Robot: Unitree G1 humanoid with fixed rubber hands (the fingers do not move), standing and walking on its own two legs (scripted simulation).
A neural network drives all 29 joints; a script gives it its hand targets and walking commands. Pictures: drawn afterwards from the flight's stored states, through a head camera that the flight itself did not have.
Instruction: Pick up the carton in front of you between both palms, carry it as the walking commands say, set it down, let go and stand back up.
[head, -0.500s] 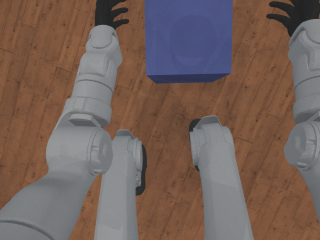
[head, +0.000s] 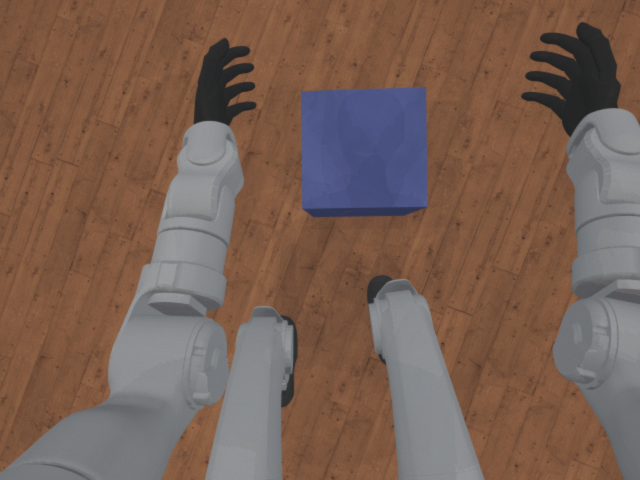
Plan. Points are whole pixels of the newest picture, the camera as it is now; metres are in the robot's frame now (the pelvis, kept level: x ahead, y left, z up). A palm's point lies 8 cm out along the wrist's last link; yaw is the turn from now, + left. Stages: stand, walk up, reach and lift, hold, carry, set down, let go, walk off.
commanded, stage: set down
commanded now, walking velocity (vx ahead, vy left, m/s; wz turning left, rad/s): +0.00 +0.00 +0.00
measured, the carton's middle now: (360, 162) +0.50 -0.11 -0.46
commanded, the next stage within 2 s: let go in 0.10 s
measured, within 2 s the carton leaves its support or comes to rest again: neither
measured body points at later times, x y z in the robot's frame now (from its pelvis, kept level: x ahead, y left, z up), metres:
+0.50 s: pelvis +0.05 -0.02 +0.13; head +0.27 -0.06 +0.51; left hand +0.42 +0.12 +0.01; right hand +0.37 -0.31 +0.01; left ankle +0.05 +0.14 -0.55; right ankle +0.11 -0.12 -0.55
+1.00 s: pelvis +0.10 +0.02 +0.19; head +0.14 +0.02 +0.64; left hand +0.29 +0.24 +0.11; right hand +0.25 -0.23 +0.11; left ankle +0.05 +0.14 -0.55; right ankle +0.11 -0.12 -0.55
